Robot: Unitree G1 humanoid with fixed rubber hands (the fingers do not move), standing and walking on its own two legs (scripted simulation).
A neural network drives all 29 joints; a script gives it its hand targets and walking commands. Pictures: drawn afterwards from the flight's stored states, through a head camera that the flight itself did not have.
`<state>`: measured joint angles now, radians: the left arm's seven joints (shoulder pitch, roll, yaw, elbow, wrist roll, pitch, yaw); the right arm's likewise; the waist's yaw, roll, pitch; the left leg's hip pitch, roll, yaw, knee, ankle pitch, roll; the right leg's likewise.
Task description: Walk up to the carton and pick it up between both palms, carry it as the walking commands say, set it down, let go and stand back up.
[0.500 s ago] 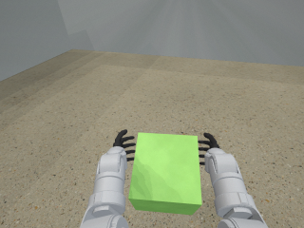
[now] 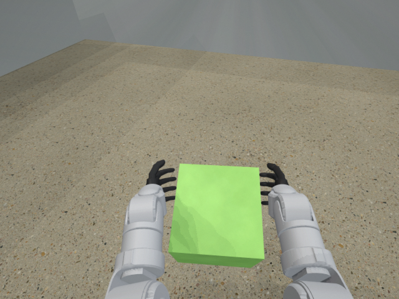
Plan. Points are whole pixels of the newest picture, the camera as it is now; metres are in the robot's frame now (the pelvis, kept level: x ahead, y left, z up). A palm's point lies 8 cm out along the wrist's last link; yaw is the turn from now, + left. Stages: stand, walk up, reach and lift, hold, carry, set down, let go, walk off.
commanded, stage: carry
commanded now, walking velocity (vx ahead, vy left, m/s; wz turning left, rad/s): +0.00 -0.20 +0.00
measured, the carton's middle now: (216, 217) +0.32 +0.00 -0.04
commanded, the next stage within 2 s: none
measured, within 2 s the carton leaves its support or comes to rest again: neither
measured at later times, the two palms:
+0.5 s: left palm (183, 182) +0.30 +0.07 +0.11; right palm (323, 193) +0.27 -0.20 +0.12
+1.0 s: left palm (201, 218) +0.23 +0.03 +0.10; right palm (361, 229) +0.20 -0.24 +0.11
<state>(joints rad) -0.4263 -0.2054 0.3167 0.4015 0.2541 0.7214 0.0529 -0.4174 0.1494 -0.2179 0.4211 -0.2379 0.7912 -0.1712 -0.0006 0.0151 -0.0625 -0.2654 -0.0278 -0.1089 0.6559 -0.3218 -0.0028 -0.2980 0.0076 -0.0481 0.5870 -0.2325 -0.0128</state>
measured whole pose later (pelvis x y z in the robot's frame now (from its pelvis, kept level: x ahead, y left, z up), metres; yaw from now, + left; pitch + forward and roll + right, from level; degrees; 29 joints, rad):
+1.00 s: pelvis -0.07 -0.08 +0.00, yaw -6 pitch +3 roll -3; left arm -0.29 -0.16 0.09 -0.28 0.05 1.22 0.25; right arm -0.28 0.16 -0.08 -0.29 -0.08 1.24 -0.26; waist 0.00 -0.01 -0.05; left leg -0.39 0.10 0.10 0.70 -0.36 0.02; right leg -0.46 0.03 -0.08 0.72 -0.34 -0.02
